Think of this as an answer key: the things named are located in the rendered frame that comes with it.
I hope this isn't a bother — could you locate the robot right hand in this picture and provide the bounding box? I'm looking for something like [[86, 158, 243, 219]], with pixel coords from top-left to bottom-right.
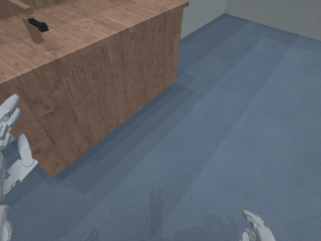
[[240, 210, 275, 241]]

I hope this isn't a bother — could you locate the tap lever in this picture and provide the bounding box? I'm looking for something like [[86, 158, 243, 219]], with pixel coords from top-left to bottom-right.
[[28, 18, 49, 33]]

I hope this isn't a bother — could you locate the left robot forearm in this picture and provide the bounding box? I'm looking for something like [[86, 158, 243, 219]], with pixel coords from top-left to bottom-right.
[[0, 205, 13, 241]]

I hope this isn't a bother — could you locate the counter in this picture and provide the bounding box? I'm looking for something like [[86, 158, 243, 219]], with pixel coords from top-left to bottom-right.
[[0, 0, 189, 178]]

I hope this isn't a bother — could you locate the robot left hand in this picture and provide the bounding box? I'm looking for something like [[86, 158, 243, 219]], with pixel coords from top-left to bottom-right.
[[0, 94, 38, 205]]

